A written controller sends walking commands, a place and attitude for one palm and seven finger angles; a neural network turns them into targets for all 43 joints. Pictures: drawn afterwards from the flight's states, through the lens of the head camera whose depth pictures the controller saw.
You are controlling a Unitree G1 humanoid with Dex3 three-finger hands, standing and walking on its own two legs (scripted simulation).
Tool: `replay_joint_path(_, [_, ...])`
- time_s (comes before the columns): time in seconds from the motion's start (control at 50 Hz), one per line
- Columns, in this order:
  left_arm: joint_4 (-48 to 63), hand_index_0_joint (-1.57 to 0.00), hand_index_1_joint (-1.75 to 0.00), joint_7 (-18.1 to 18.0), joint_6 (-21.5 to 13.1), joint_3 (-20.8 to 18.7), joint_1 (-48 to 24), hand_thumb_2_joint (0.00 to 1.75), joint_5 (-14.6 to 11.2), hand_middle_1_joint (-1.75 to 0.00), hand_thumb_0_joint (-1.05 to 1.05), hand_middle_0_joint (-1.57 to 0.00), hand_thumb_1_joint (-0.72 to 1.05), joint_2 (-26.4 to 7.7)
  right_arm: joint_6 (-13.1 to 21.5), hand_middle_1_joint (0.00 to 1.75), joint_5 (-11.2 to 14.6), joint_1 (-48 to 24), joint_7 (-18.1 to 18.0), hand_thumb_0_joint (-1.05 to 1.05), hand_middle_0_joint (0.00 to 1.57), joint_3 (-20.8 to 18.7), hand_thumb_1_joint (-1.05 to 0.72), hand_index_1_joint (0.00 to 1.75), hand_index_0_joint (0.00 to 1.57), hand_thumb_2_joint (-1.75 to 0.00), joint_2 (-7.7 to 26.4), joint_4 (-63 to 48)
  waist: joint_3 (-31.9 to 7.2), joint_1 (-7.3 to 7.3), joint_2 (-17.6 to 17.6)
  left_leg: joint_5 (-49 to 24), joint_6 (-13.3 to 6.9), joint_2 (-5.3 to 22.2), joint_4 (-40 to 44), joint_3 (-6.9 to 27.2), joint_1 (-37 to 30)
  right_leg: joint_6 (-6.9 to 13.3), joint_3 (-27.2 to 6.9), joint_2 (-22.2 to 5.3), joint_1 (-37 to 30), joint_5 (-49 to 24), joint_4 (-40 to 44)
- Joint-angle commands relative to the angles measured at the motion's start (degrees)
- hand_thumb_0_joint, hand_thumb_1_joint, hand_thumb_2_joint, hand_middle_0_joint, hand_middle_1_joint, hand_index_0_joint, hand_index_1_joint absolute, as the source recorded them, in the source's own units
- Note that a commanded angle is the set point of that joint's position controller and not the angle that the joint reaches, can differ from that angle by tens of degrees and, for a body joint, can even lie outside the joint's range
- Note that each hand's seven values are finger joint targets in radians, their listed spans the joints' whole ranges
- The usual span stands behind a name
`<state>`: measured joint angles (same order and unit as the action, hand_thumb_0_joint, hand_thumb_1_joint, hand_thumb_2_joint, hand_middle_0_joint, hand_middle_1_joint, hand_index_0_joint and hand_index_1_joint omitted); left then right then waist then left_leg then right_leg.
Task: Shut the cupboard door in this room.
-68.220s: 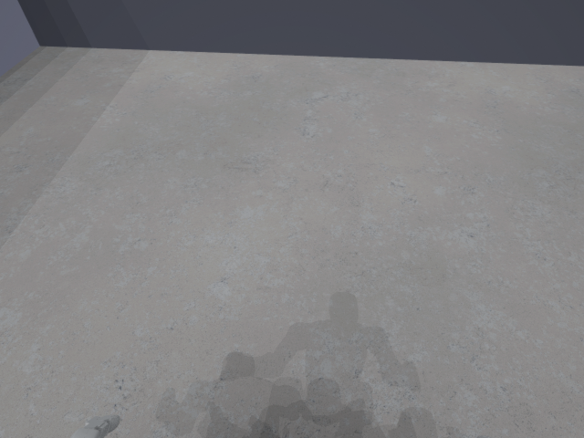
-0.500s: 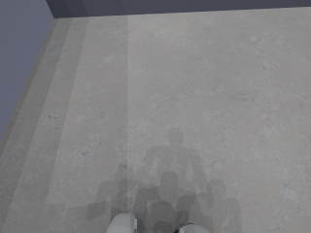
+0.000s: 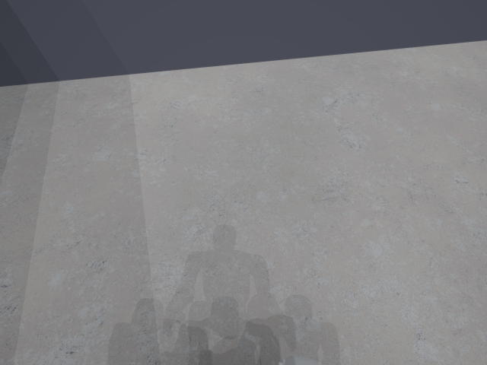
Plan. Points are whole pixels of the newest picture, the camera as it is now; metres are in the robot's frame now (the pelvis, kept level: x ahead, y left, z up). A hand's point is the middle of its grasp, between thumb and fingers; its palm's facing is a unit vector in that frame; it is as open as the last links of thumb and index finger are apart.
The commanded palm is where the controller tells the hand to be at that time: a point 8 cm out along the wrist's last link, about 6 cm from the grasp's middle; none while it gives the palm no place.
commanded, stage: turn to face it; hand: left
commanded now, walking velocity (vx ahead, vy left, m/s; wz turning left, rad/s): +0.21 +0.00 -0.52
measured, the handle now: out of the picture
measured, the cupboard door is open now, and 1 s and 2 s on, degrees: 95 95 95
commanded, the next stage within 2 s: none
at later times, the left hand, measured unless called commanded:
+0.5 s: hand (180, 300) +0.27 +0.14 -0.17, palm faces +0.17 -0.97 -0.18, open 7.2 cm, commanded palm none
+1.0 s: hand (132, 324) +0.22 +0.23 -0.17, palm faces +0.44 -0.86 -0.25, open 7.4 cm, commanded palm none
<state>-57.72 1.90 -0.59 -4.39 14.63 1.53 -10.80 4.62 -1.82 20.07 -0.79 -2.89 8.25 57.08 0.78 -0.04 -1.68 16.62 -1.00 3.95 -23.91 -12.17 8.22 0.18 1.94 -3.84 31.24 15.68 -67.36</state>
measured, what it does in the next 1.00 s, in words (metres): walks ahead, turning left: right foot, then left foot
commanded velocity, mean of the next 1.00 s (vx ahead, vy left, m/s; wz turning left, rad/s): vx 0.00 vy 0.00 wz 0.57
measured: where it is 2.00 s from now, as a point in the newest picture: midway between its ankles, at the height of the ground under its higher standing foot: (246, 362)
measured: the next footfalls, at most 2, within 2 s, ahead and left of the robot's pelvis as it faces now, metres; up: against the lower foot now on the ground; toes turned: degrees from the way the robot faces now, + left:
right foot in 0.22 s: +0.26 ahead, -0.15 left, +0.00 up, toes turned -11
left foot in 0.64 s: +0.23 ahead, +0.10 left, +0.00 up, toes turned +22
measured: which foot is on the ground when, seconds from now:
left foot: down 0.00-0.22, up 0.24-0.62, down 0.64-1.00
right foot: up 0.00-0.20, down 0.22-0.64, up 0.66-1.00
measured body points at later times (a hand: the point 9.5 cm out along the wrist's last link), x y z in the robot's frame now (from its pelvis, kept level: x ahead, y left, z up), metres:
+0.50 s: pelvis +0.17 -0.04 -0.01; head +0.20 -0.04 +0.44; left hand +0.26 +0.19 -0.15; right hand +0.25 -0.27 -0.16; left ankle +0.16 +0.08 -0.68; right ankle +0.22 -0.14 -0.74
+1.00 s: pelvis +0.23 -0.01 +0.00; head +0.27 +0.03 +0.44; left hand +0.19 +0.27 -0.15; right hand +0.37 -0.20 -0.15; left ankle +0.20 +0.09 -0.74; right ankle +0.28 -0.16 -0.68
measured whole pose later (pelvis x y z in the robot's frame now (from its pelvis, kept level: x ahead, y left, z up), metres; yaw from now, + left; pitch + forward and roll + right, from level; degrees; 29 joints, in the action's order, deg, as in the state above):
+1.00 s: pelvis +0.23 -0.01 +0.00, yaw +24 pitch +2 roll -2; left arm -53.1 -0.4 3.0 -5.0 8.4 0.4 -14.6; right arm -0.9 -1.3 12.7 -0.1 -3.0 9.7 53.1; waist 4.8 0.4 -0.3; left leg 13.2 -2.4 -1.2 -27.9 1.6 17.1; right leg -6.9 0.5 -4.1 28.4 23.7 -57.3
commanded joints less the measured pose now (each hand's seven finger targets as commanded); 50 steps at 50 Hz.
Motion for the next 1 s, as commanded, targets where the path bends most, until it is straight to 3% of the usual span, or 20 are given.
replay_joint_path(0.0, [5.7, -0.20, -0.30, 0.2, -0.5, 0.2, -4.6, 0.90, 0.2, -0.30, 0.00, -0.20, 0.90, 0.3, 0.9, 0.30, 0.5, 6.7, -0.5, 0.00, 0.20, -1.5, -0.90, 0.30, 0.20, -0.90, 5.9, 0.4, 4.7, 0.85, 7.8, -24.2, -4.1, 13.9, 12.1, 4.2, -5.5, -1.3, 1.9, -2.7, 9.8, -4.7, 7.8])
replay_joint_path(0.04, [6.7, -0.20, -0.30, 0.3, -0.6, 0.7, -7.7, 0.90, 0.0, -0.30, 0.00, -0.20, 0.90, 1.1, 0.5, 0.30, 0.4, 7.2, -0.4, 0.00, 0.20, -1.6, -0.90, 0.30, 0.20, -0.90, 5.9, 1.1, 5.9, 1.66, 9.7, -28.9, -3.9, 12.5, 11.2, 0.9, -5.6, -1.2, 5.0, -1.7, 7.0, -6.2, 18.0])
replay_joint_path(0.1, [5.7, -0.20, -0.30, -0.4, -2.0, 1.3, -7.4, 0.90, -0.2, -0.30, 0.00, -0.20, 0.90, 1.1, -0.2, 0.30, 0.6, 8.7, -0.5, 0.00, 0.20, -1.3, -0.90, 0.30, 0.20, -0.90, 6.7, 3.2, 4.0, 1.98, 10.0, -44.4, -4.3, 11.8, 5.9, 1.8, -6.5, 0.0, 8.7, 2.0, -2.9, -7.2, 29.9])
replay_joint_path(0.16, [1.2, -0.20, -0.30, -1.4, -3.3, 0.7, 5.1, 0.90, 0.1, -0.30, 0.00, -0.20, 0.90, -2.6, -0.8, 0.30, 1.6, 7.1, -0.3, 0.00, 0.20, -1.4, -0.90, 0.30, 0.20, -0.90, 7.8, 3.9, -5.0, -3.93, 8.9, -46.0, -1.4, 9.6, -9.5, 2.8, -4.9, 0.4, 9.1, 2.9, -22.2, -16.7, 40.4])
replay_joint_path(0.18, [-0.9, -0.20, -0.30, -2.0, -3.9, -0.3, 10.3, 0.90, 0.4, -0.30, 0.00, -0.20, 0.90, -6.7, -0.8, 0.30, 2.0, 7.0, 0.1, 0.00, 0.20, -1.1, -0.90, 0.30, 0.20, -0.90, 5.6, 3.9, -9.5, -6.63, 3.5, -31.5, 0.7, 7.5, -19.7, 2.9, 5.4, 1.8, 2.9, -4.6, -36.7, -31.8, 38.9])
replay_joint_path(0.2, [-2.2, -0.20, -0.30, -2.7, -4.5, -1.8, 16.0, 0.90, 0.4, -0.30, 0.00, -0.20, 0.90, -12.7, -1.1, 0.30, 2.6, 8.9, 0.3, 0.00, 0.20, -0.6, -0.90, 0.30, 0.20, -0.90, 2.3, 2.4, -16.9, -7.88, -10.7, 12.1, 3.1, -1.1, -38.1, 2.4, 18.2, 8.5, -13.8, -22.9, -49.4, -58.3, 36.6])
replay_joint_path(0.22, [-1.6, -0.20, -0.30, -2.8, -4.4, -1.7, 15.0, 0.90, -0.6, -0.30, 0.00, -0.20, 0.90, -14.3, -1.9, 0.30, 2.9, 9.7, -0.4, 0.00, 0.20, -0.7, -0.90, 0.30, 0.20, -0.90, 3.6, 1.9, -20.4, -6.10, -8.1, 20.6, 2.8, -1.0, -48.4, 10.2, 17.0, 12.6, -13.8, -27.4, -46.3, -65.3, 39.3])
replay_joint_path(0.24, [-0.6, -0.20, -0.30, -3.2, -3.9, -1.1, 9.8, 0.90, -0.8, -0.30, 0.00, -0.20, 0.90, -12.1, -2.6, 0.30, 2.9, 7.7, -0.3, 0.00, 0.20, -0.8, -0.90, 0.30, 0.20, -0.90, 2.2, 2.1, -13.3, -4.62, -4.2, 17.4, 2.9, 1.0, -51.6, 12.2, 18.9, 11.6, -9.4, -25.9, -39.2, -57.2, 41.8])
replay_joint_path(0.26, [0.3, -0.20, -0.30, -3.5, -3.2, -1.0, 5.4, 0.90, -0.8, -0.30, 0.00, -0.20, 0.90, -10.2, -3.5, 0.30, 2.7, 5.9, -0.1, 0.00, 0.20, -0.9, -0.90, 0.30, 0.20, -0.90, 1.7, 2.2, -9.8, -3.97, -6.7, 14.6, 3.4, 2.2, -54.0, 11.6, 20.4, 10.2, -8.9, -24.6, -33.6, -48.9, 43.6])
replay_joint_path(0.36, [3.8, -0.20, -0.30, -4.3, -2.0, -0.3, -4.4, 0.90, -0.1, -0.30, 0.00, -0.20, 0.90, -5.7, -6.5, 0.30, 1.3, 4.2, 0.6, 0.00, 0.20, -1.4, -0.90, 0.30, 0.20, -0.90, 0.8, 2.0, -2.8, 1.39, -4.7, 8.4, 4.2, 3.7, -44.1, 10.6, 16.9, 5.6, 3.2, -19.4, -14.6, -21.1, 49.8])
replay_joint_path(0.5, [5.7, -0.20, -0.30, -4.0, -0.5, -1.9, -5.3, 0.90, 0.3, -0.30, 0.00, -0.20, 0.90, -8.0, -6.7, 0.30, 0.9, -4.9, 1.9, 0.00, 0.20, -2.1, -0.90, 0.30, 0.20, -0.90, 2.8, -3.7, 2.0, 0.29, -8.8, 6.2, 4.2, 3.1, -28.1, 6.8, 18.0, 5.3, 8.4, -19.9, -14.9, -7.9, 49.4])
replay_joint_path(0.58, [6.8, -0.20, -0.30, -3.6, 0.3, -2.7, -4.6, 0.90, 0.2, -0.30, 0.00, -0.20, 0.90, -10.1, -5.9, 0.30, 0.8, -5.0, 2.2, 0.00, 0.20, -2.9, -0.90, 0.30, 0.20, -0.90, 6.0, -6.1, -1.0, 1.44, -3.2, 0.2, 3.6, 1.1, -13.7, 4.9, 10.6, 3.0, 11.0, -19.7, -16.9, -8.4, 38.4])
replay_joint_path(0.6, [7.2, -0.20, -0.30, -3.4, 0.7, -2.5, -4.1, 0.90, -0.2, -0.30, 0.00, -0.20, 0.90, -9.6, -5.4, 0.30, 0.6, -2.1, 2.3, 0.00, 0.20, -3.4, -0.90, 0.30, 0.20, -0.90, 8.3, -5.6, -3.6, 3.03, 3.9, -6.3, 2.9, 1.3, -5.7, 7.0, 3.8, 0.8, 12.8, -16.8, -14.3, -6.5, 29.1])
replay_joint_path(0.62, [8.9, -0.20, -0.30, -2.8, 1.0, -1.8, -4.1, 0.90, -0.7, -0.30, 0.00, -0.20, 0.90, -6.4, -4.8, 0.30, 0.1, 1.2, 1.9, 0.00, 0.20, -4.9, -0.90, 0.30, 0.20, -0.90, 14.8, -5.9, -4.6, 4.87, 21.3, -22.2, -3.5, 12.9, 1.8, 26.7, -1.9, -4.2, 14.5, -7.6, -1.9, 12.6, 14.0])
replay_joint_path(0.64, [11.7, -0.20, -0.30, -2.8, 1.3, -0.8, -7.5, 0.90, -0.5, -0.30, 0.00, -0.20, 0.90, -4.9, -4.8, 0.30, 0.4, 2.1, 1.1, 0.00, 0.20, -5.5, -0.90, 0.30, 0.20, -0.90, 18.7, -6.1, -6.0, 5.81, 26.1, -34.8, -10.3, 22.1, 5.4, 38.9, -3.4, -5.8, 7.4, -2.0, 5.7, 26.2, 2.4])
replay_joint_path(0.66, [12.4, -0.20, -0.30, -2.7, 1.4, -0.6, -9.7, 0.90, -0.2, -0.30, 0.00, -0.20, 0.90, -6.1, -4.9, 0.30, 0.8, 0.9, 0.6, 0.00, 0.20, -5.1, -0.90, 0.30, 0.20, -0.90, 17.9, -6.1, -5.4, 4.94, 16.5, -31.5, -11.6, 22.9, 4.7, 35.3, -3.2, -4.9, 2.3, -4.2, 7.2, 21.0, -1.6])
replay_joint_path(0.7, [10.5, -0.20, -0.30, -2.7, 1.4, -1.5, -8.9, 0.90, -0.1, -0.30, 0.00, -0.20, 0.90, -6.3, -4.5, 0.30, 0.5, -5.1, -0.4, 0.00, 0.20, -4.1, -0.90, 0.30, 0.20, -0.90, 15.0, -7.5, -4.8, 2.54, 17.6, -28.2, -9.2, 15.8, 2.9, 30.5, -1.9, -5.4, -1.0, -3.3, 8.8, 12.7, -4.7])
replay_joint_path(0.76, [8.2, -0.20, -0.30, -2.1, 1.7, -1.5, -5.0, 0.90, -0.4, -0.30, 0.00, -0.20, 0.90, -6.8, -4.0, 0.30, 0.9, -7.6, -0.6, 0.00, 0.20, -3.1, -0.90, 0.30, 0.20, -0.90, 13.2, -8.6, -5.7, 0.46, 9.7, -31.9, -6.7, 10.2, 1.8, 21.9, -2.7, -6.2, -0.9, -2.4, 5.5, 5.0, -3.5])
replay_joint_path(0.82, [8.0, -0.20, -0.30, -2.3, 2.0, -1.2, -4.5, 0.90, -0.6, -0.30, 0.00, -0.20, 0.90, -7.0, -3.9, 0.30, 1.0, -5.8, -0.6, 0.00, 0.20, -3.4, -0.90, 0.30, 0.20, -0.90, 13.6, -7.9, -6.8, 0.86, 6.7, -33.3, -7.5, 10.0, 2.0, 22.8, -5.0, -7.1, -1.4, -1.9, 4.6, 4.5, -0.2])
replay_joint_path(0.98, [11.0, -0.20, -0.30, -2.7, 1.9, -0.5, -9.3, 0.90, -1.3, -0.30, 0.00, -0.20, 0.90, -6.4, -5.1, 0.30, 0.5, -4.5, -0.2, 0.00, 0.20, -4.2, -0.90, 0.30, 0.20, -0.90, 14.7, -6.9, -4.7, 2.38, 10.3, -30.8, -9.3, 9.6, 0.7, 30.1, -2.7, -7.0, -1.2, 0.5, -1.1, 10.0, 16.8])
